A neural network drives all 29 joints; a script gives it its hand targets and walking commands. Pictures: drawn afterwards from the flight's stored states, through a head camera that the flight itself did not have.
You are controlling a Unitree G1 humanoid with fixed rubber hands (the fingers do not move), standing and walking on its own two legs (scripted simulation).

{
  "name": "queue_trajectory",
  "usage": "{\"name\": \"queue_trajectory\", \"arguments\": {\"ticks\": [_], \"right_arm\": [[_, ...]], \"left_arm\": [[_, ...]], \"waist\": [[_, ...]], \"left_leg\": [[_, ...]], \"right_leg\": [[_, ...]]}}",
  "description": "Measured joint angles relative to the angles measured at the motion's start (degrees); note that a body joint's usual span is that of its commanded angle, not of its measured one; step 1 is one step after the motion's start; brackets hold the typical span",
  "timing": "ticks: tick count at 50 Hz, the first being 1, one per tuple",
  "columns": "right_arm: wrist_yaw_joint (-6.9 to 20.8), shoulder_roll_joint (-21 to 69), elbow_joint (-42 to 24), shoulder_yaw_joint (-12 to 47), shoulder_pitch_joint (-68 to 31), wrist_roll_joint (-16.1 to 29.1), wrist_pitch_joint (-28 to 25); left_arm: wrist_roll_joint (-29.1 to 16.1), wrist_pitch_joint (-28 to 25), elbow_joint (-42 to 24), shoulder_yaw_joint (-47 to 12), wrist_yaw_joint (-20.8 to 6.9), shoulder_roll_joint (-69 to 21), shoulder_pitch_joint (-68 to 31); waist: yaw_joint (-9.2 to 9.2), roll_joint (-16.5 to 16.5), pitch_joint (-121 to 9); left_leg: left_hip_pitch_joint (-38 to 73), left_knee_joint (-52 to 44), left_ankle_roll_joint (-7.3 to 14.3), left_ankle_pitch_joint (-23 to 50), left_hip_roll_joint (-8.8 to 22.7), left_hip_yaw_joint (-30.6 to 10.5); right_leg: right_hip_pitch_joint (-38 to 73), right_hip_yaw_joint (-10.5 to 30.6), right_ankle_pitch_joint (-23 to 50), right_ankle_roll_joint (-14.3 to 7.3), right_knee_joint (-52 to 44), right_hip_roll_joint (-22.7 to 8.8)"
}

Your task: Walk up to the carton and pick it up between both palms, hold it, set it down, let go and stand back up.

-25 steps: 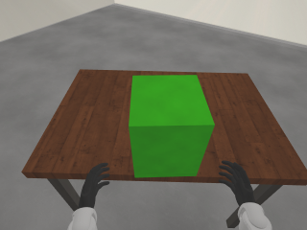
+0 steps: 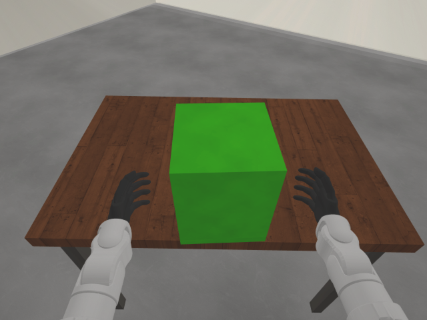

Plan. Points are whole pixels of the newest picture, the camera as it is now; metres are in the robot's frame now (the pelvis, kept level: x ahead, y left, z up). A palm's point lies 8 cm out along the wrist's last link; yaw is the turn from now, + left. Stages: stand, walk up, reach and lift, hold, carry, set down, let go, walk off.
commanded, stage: reach and lift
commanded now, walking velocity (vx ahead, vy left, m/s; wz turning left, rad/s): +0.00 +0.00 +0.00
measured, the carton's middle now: (221, 174) +0.44 +0.00 +0.02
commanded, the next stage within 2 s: none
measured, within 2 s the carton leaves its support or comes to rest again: neither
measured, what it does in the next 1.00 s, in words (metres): stands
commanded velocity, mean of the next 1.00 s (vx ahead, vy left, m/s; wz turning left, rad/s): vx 0.00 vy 0.00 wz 0.00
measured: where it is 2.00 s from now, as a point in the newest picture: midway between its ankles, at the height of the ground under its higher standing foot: outside the picture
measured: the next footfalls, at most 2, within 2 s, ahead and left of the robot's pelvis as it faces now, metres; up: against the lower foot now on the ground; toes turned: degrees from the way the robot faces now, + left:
none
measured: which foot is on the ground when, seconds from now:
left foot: down 0.00-1.00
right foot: down 0.00-1.00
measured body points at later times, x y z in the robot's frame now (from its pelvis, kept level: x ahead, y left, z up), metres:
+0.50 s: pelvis -0.01 +0.00 +0.00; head +0.00 +0.01 +0.45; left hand +0.40 +0.19 +0.11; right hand +0.40 -0.19 +0.11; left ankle -0.01 +0.09 -0.75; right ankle +0.00 -0.11 -0.75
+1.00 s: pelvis -0.01 +0.00 +0.00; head +0.01 +0.00 +0.44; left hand +0.45 +0.19 +0.17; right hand +0.45 -0.19 +0.17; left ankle -0.01 +0.09 -0.75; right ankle +0.00 -0.11 -0.75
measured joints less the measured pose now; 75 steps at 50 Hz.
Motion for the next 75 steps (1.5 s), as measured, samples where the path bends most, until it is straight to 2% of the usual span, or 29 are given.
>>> {"name": "queue_trajectory", "arguments": {"ticks": [6, 13, 32, 45, 53, 60, 68, 75], "right_arm": [[-1.5, 0.0, -0.5, 0.1, -4.5, 0.5, 4.2], [-1.8, -0.7, 2.6, -1.3, -12.2, 0.0, 8.1], [-1.7, -2.4, 15.6, -3.7, -29.6, -1.7, 12.2], [-1.6, -4.4, 24.9, -3.7, -40.3, -1.0, 13.9], [-1.6, -4.8, 31.0, -3.4, -47.0, -0.4, 14.3], [-1.6, -3.8, 34.4, -3.5, -48.7, -1.1, 12.6], [-0.9, -0.6, 35.2, -6.6, -44.1, -5.3, 7.5], [0.2, 1.5, 35.8, -10.3, -41.4, -9.7, 1.7]], "left_arm": [[-1.0, 5.5, -0.5, 1.6, -0.3, 1.0, -4.6], [-2.9, 8.5, 3.5, 2.4, 0.3, 2.5, -11.6], [-4.5, 8.8, 17.6, 2.4, 0.7, 4.1, -28.6], [-7.9, 7.9, 28.9, 0.7, 1.0, 6.6, -39.1], [-10.0, 6.1, 36.8, -0.5, 1.1, 8.3, -45.7], [-8.5, 2.3, 42.1, 0.5, 0.2, 8.1, -47.7], [-4.8, -4.8, 45.7, 2.6, -0.9, 5.9, -44.1], [-2.8, -11.6, 48.7, 3.9, -0.3, 4.2, -42.2]], "waist": [[-0.15, 0.0, 0.4], [-0.35, 0.2, -0.1], [-1.36, 1.3, -5.4], [-1.96, 1.9, -8.9], [-2.74, 1.9, -10.4], [-3.58, 1.8, -10.7], [-4.01, 1.7, -11.1], [-3.18, 1.9, -12.1]], "left_leg": [[-1.1, 0.3, 0.0, 0.5, 0.0, 0.0], [-4.4, 1.4, 0.2, 0.8, -0.1, -0.1], [-11.7, 2.6, 0.3, 1.3, -0.3, -0.9], [-15.4, 2.3, 0.2, 1.9, -0.3, -1.6], [-17.7, 2.2, 0.1, 2.4, -0.4, -2.1], [-18.8, 2.1, 0.0, 2.8, -0.5, -2.5], [-21.3, 2.5, 0.0, 3.1, -0.6, -2.8], [-26.3, 3.6, 0.1, 3.5, -0.5, -2.4]], "right_leg": [[-1.4, 0.0, 0.1, -0.1, 0.9, 0.0], [-5.0, -0.2, -0.1, -0.1, 2.9, -0.3], [-11.5, -1.0, 0.7, 0.0, 2.9, -0.4], [-14.9, -1.7, 1.2, -0.1, 2.5, -0.5], [-17.2, -2.2, 1.3, -0.2, 2.7, -0.5], [-18.2, -2.6, 1.5, -0.3, 2.7, -0.6], [-20.7, -2.9, 1.5, -0.4, 3.5, -0.8], [-25.9, -2.6, 1.9, -0.4, 4.7, -0.8]]}}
